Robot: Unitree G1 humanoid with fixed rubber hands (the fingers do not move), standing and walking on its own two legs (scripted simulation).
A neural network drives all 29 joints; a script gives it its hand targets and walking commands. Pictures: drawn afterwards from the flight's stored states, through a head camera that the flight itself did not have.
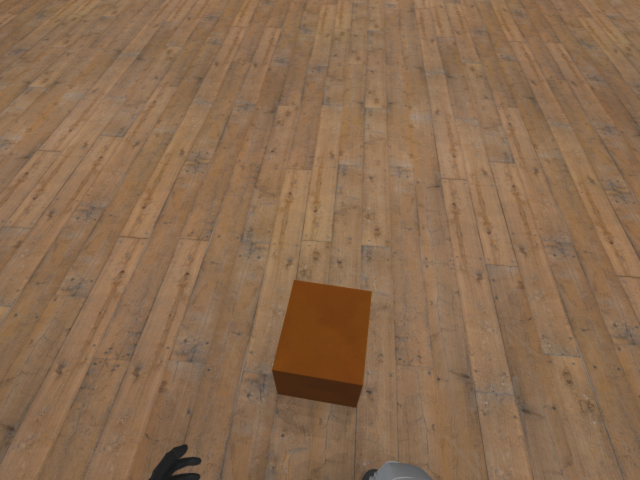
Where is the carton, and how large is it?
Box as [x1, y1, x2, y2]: [272, 280, 371, 407]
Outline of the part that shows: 294,280 272,368 277,393 355,407 363,379 371,291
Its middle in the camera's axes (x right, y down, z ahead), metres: +0.01 +0.31 +1.21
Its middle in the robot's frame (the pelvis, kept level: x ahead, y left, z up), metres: +0.57 -0.04 -0.67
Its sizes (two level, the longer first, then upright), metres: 0.294 0.248 0.210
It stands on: the floor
